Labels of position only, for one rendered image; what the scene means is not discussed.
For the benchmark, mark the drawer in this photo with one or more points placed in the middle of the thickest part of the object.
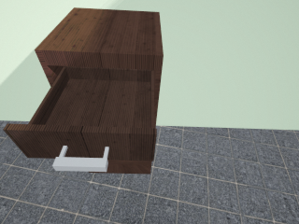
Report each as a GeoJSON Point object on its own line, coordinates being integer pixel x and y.
{"type": "Point", "coordinates": [88, 109]}

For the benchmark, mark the cabinet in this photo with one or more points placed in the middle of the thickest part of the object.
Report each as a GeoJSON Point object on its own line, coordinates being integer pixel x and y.
{"type": "Point", "coordinates": [107, 38]}

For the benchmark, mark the handle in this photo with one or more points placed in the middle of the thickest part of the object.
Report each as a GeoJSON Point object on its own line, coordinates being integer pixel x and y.
{"type": "Point", "coordinates": [79, 164]}

